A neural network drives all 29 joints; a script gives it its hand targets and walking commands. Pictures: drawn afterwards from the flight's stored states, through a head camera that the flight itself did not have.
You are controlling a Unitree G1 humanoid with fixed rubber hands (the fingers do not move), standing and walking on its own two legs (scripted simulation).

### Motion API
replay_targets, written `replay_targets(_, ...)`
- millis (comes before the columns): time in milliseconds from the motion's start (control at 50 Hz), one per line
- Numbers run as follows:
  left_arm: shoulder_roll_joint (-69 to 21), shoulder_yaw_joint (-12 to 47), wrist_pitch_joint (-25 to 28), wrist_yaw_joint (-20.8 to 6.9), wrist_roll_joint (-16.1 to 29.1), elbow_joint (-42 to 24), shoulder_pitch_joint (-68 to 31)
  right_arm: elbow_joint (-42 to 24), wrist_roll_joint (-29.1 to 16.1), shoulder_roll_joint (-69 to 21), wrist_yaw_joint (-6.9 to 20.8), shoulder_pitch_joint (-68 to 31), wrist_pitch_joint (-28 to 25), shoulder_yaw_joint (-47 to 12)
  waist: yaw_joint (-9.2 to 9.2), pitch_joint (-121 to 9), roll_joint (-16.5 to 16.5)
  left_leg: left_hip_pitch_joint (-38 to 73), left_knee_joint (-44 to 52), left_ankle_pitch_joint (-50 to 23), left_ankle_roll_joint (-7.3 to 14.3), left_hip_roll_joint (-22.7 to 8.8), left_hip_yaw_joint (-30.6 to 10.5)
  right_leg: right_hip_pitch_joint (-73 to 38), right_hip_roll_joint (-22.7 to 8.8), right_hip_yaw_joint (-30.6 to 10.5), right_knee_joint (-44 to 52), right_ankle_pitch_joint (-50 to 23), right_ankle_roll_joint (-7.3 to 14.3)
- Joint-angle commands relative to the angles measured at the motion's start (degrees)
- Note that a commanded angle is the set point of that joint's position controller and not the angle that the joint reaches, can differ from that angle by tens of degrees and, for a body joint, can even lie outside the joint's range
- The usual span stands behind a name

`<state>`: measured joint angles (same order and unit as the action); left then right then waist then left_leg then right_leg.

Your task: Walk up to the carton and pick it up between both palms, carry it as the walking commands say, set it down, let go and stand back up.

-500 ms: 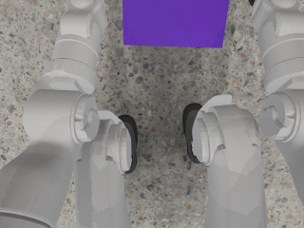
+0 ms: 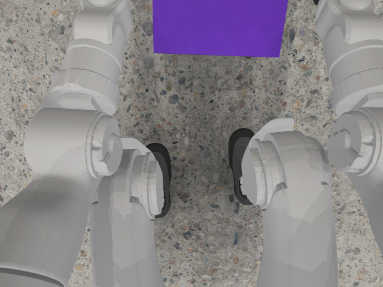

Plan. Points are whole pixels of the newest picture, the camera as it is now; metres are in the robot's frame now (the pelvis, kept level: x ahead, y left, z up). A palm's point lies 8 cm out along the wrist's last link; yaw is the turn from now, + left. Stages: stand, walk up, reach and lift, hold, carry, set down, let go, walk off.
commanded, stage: set down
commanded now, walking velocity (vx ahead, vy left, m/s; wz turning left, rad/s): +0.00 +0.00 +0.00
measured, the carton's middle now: out of the picture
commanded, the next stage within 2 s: let go in 1.92 s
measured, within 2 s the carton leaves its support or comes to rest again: neither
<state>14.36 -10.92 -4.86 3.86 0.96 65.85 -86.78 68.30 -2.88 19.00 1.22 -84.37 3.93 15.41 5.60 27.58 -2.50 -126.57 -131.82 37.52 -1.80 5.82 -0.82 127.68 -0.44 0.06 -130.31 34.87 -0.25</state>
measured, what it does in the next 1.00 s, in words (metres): rises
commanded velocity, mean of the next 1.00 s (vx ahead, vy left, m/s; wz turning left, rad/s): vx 0.00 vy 0.00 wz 0.00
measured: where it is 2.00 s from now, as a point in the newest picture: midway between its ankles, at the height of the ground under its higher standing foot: (201, 185)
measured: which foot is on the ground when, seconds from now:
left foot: down 0.00-1.00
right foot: down 0.00-1.00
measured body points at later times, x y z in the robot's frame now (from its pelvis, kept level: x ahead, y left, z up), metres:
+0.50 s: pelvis -0.02 -0.01 +0.00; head +0.36 -0.03 +0.23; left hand +0.56 +0.10 -0.20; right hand +0.51 -0.27 -0.19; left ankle +0.10 +0.11 -0.32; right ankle +0.11 -0.12 -0.32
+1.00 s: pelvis -0.01 +0.00 +0.07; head +0.34 -0.04 +0.36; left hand +0.57 +0.10 -0.05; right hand +0.52 -0.28 -0.05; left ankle +0.10 +0.11 -0.32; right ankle +0.11 -0.12 -0.32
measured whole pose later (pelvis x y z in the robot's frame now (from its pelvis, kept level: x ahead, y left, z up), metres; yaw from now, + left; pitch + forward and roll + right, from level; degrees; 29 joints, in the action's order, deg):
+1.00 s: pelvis -0.01 +0.00 +0.07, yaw -1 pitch +42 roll +2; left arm 15.9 -8.8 -8.3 8.1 6.4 56.6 -77.9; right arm 57.4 -7.4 21.6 -3.6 -74.8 5.9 13.7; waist 4.5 8.5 -1.9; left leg -123.5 -115.0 33.4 -1.4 3.2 -0.1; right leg 126.1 0.5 -0.6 -113.8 29.6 0.4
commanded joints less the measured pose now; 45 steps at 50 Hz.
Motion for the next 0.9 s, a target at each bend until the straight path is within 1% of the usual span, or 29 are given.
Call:
replay_targets(0,-10.4,5.1,1.5,-3.3,0.7,-4.2,-14.2,-4.0,-0.5,-6.9,2.1,-13.9,-2.6,-2.7,3.47,-56.1,-2.1,19.9,9.7,-19.7,-0.5,1.4,1.5,-28.2,3.2,0.5,9.6,-25.4,-0.1)
replay_targets(60,2.2,4.1,2.3,0.3,2.4,-3.1,-10.4,-1.8,-1.7,6.0,-1.8,-10.0,-4.1,-1.5,3.56,-57.1,-1.0,21.0,9.9,-19.7,-0.9,0.6,1.1,-28.5,2.4,0.4,10.4,-25.9,-0.3)
replay_targets(100,5.3,4.9,2.7,1.7,4.2,-3.2,-10.4,-1.2,-3.0,9.5,-3.4,-9.9,-4.9,-1.8,3.69,-58.0,-1.0,21.6,10.0,-20.1,-0.9,0.1,0.7,-28.0,2.1,0.1,10.6,-26.3,-0.3)
replay_targets(140,6.4,6.0,3.1,2.2,5.8,-3.9,-11.7,-1.7,-4.4,11.1,-3.9,-11.2,-5.5,-2.4,3.69,-59.3,-1.3,22.2,10.0,-20.4,-0.8,-0.5,0.5,-27.8,1.7,-0.1,10.6,-26.5,-0.2)
replay_targets(260,8.9,8.5,3.0,2.0,9.6,-3.4,-14.6,-1.1,-8.4,12.6,-3.6,-13.7,-5.4,-5.4,3.13,-59.3,-1.0,21.1,10.2,-17.1,-0.4,-2.0,0.8,-27.3,0.3,-1.1,11.0,-24.0,-0.3)
replay_targets(340,10.3,9.2,2.8,1.7,10.6,-2.6,-15.8,0.7,-9.9,13.2,-3.2,-14.6,-5.0,-6.5,2.34,-57.9,-0.7,19.6,10.4,-14.4,-0.2,-2.8,1.0,-27.6,-0.1,-1.8,11.2,-21.8,-0.2)
replay_targets(400,11.1,9.4,2.8,1.7,10.6,-2.9,-16.3,1.1,-10.2,13.8,-3.2,-15.1,-4.9,-6.8,1.85,-59.5,-0.6,20.0,10.5,-14.1,-0.2,-3.1,1.1,-29.2,-0.1,-2.1,11.2,-21.7,-0.2)
replay_targets(480,11.9,9.3,2.7,2.3,10.3,-5.7,-16.5,-1.4,-10.3,15.2,-3.7,-15.3,-4.8,-6.7,1.53,-67.6,-0.6,23.4,10.7,-16.2,-0.1,-2.8,1.7,-33.9,0.4,-1.5,11.4,-24.3,-0.3)
replay_targets(540,12.1,9.7,2.0,3.2,10.7,-10.1,-16.4,-5.9,-10.6,16.1,-4.4,-14.8,-4.2,-6.6,1.76,-78.1,-0.6,28.8,11.2,-19.1,-0.1,-2.2,2.4,-39.2,0.9,-0.5,12.1,-27.5,-0.5)
replay_targets(580,12.0,10.0,1.1,3.8,11.0,-12.6,-15.9,-8.7,-10.7,16.4,-5.0,-14.0,-3.3,-6.4,1.9,-84.2,-0.6,31.9,12.0,-19.9,0.0,-1.6,3.1,-42.4,1.2,0.3,13.0,-28.4,-0.7)
replay_targets(620,11.5,9.7,0.3,4.2,11.0,-13.1,-14.9,-9.3,-10.5,16.0,-5.4,-12.7,-2.4,-6.3,1.92,-85.1,-0.1,32.1,13.1,-18.7,0.0,-1.2,3.6,-43.1,1.3,0.8,14.1,-27.3,-0.9)
replay_targets(700,10.1,7.8,-0.5,4.4,10.0,-12.8,-11.9,-10.6,-9.2,14.2,-5.4,-10.3,-1.5,-5.5,1.58,-82.7,1.2,30.1,15.7,-17.1,0.1,-0.9,3.7,-41.5,1.3,1.3,16.5,-25.8,-1.2)
replay_targets(800,8.7,4.3,-1.4,4.5,7.6,-13.2,-8.6,-13.9,-7.3,12.1,-5.2,-8.0,-0.4,-3.6,0.53,-82.2,2.2,28.6,20.0,-16.1,0.2,-0.4,4.3,-40.7,1.8,1.9,20.3,-25.1,-1.6)
replay_targets(880,7.7,2.1,-2.0,4.5,5.9,-13.9,-6.4,-15.4,-5.5,10.7,-5.0,-5.3,0.5,-1.9,0.55,-82.2,2.4,27.8,23.6,-15.2,0.1,-0.2,4.6,-40.6,2.0,2.1,23.7,-24.8,-1.7)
